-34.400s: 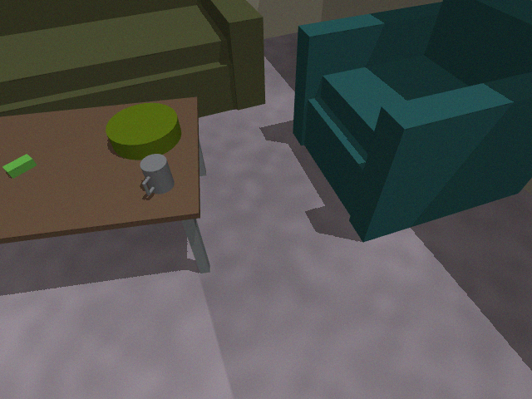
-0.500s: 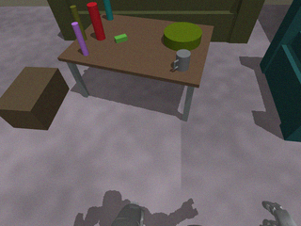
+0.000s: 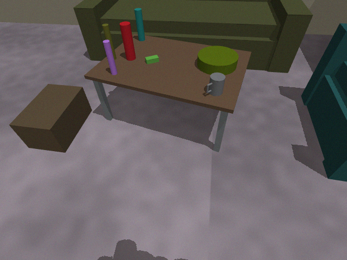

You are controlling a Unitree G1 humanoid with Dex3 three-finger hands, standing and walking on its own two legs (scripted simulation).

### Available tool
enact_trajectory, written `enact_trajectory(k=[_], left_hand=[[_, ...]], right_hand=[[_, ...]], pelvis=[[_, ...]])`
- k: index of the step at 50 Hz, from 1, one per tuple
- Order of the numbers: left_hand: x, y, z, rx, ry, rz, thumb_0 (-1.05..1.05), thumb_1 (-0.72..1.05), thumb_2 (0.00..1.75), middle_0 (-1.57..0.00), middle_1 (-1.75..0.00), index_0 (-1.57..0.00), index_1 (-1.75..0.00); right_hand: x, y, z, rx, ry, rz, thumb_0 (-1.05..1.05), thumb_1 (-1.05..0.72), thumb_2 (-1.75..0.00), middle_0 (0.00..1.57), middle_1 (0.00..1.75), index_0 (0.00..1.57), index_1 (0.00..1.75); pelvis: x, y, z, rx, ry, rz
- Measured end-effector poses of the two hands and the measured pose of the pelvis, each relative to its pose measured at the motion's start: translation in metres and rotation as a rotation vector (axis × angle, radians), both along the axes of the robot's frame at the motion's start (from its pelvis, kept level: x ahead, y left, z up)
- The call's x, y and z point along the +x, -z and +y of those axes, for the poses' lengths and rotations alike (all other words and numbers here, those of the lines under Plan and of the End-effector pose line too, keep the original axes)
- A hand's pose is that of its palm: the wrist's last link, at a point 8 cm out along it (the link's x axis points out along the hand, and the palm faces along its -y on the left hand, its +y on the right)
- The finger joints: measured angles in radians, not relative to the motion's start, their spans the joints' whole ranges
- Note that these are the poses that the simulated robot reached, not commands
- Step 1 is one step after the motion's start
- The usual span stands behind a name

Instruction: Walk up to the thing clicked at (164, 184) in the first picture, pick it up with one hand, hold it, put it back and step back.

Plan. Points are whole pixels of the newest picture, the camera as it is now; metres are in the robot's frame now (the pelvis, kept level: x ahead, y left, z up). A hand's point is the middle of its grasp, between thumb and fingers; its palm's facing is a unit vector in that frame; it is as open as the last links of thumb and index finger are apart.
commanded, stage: step back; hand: right
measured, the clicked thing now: (214, 85) +1.07 -0.21 -0.27
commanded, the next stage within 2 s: stand in 0.62 s
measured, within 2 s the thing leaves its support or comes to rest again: neither
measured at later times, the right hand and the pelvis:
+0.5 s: hand out of the picture +0.16 -0.22 -0.14, palm faces -0.04 +0.94 -0.35, open 7.4 cm; pelvis +0.05 +0.03 +0.01, yaw +1 degrees
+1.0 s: hand out of the picture +0.14 -0.23 -0.13, palm faces -0.01 +0.94 -0.34, open 7.4 cm; pelvis +0.05 +0.02 +0.02, yaw +1 degrees
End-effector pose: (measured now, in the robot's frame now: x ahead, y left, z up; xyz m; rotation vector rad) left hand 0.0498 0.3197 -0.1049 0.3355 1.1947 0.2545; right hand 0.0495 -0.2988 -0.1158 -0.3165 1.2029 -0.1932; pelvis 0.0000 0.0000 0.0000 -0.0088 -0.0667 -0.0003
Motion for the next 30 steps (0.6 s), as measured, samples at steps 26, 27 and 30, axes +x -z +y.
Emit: enact_trajectory(k=[26, 27, 30], left_hand=[[0.075, 0.007, 0.016, -0.036, 0.004, -0.012, 0.01, 0.90, 0.90, -0.20, -0.30, -0.21, -0.30], [0.080, 0.005, 0.016, -0.034, 0.008, -0.021, 0.01, 0.90, 0.90, -0.20, -0.30, -0.21, -0.30], [0.095, 0.001, 0.015, -0.028, 0.022, -0.045, 0.01, 0.90, 0.90, -0.20, -0.30, -0.21, -0.30]], right_hand=[[0.104, -0.010, 0.040, -0.004, -0.032, -0.047, 0.01, -0.90, -0.90, 0.21, 0.30, 0.21, 0.30], [0.109, -0.010, 0.041, 0.000, -0.031, -0.055, 0.01, -0.90, -0.90, 0.21, 0.30, 0.21, 0.30], [0.119, -0.011, 0.044, 0.010, -0.029, -0.075, 0.01, -0.90, -0.90, 0.21, 0.30, 0.21, 0.30]], pelvis=[[0.055, -0.006, 0.028, -0.004, -0.013, 0.033], [0.055, -0.006, 0.029, -0.002, -0.011, 0.033], [0.057, -0.008, 0.030, 0.002, -0.005, 0.031]])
